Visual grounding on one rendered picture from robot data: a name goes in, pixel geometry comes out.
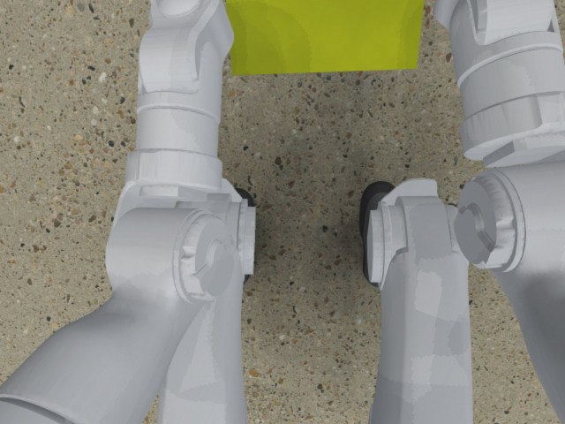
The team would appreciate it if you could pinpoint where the robot left upper arm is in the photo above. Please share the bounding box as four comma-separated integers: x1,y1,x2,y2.
0,208,235,424

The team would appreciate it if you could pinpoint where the carton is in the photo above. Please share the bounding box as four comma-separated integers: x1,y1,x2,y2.
226,0,425,75

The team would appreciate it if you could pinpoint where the robot right thigh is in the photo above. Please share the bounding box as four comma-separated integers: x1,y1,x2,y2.
367,196,473,424

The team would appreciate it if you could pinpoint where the robot right foot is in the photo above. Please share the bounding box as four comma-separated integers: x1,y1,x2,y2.
359,181,395,287

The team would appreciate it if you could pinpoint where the robot right upper arm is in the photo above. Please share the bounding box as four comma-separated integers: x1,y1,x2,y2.
454,160,565,424

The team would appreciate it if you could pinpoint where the robot left forearm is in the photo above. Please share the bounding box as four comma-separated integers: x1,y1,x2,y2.
105,0,234,264

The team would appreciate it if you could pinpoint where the robot right forearm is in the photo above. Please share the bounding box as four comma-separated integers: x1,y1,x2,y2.
433,0,565,168

